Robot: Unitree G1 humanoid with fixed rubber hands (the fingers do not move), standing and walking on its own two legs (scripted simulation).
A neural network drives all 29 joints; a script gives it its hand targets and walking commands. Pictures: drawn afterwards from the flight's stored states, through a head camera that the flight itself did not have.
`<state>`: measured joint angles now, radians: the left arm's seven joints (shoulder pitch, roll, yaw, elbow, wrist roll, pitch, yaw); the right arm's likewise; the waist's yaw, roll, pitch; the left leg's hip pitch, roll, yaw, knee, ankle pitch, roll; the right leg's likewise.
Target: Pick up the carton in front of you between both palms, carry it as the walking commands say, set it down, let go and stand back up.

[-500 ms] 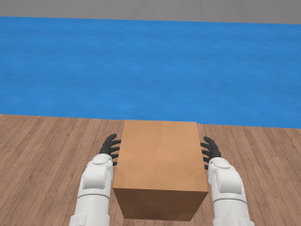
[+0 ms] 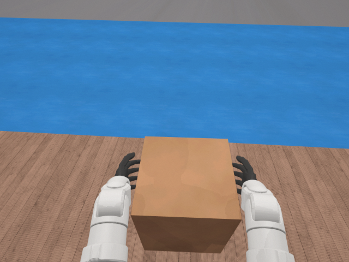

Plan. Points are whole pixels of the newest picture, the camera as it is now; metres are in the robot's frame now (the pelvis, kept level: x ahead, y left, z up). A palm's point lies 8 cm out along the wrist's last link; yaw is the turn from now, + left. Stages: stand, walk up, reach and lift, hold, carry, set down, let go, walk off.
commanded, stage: hold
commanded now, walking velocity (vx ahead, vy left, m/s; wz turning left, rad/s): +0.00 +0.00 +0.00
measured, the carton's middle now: (184, 197) +0.30 +0.00 -0.03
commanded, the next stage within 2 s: carry in 0.60 s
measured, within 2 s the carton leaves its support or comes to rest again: neither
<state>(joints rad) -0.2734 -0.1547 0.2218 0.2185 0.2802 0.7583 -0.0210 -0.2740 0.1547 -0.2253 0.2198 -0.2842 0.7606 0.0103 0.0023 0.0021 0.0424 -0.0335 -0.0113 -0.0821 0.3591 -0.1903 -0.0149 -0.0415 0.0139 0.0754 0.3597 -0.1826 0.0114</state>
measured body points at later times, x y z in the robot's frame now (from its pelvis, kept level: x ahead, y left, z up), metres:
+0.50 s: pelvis +0.00 +0.00 +0.00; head -0.03 +0.00 +0.45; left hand +0.30 +0.15 +0.04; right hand +0.30 -0.15 +0.04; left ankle +0.02 +0.13 -0.75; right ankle +0.02 -0.13 -0.75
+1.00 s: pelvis +0.09 +0.02 +0.00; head +0.07 +0.02 +0.45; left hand +0.38 +0.17 +0.07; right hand +0.38 -0.13 +0.07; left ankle +0.02 +0.14 -0.75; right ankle +0.10 -0.09 -0.73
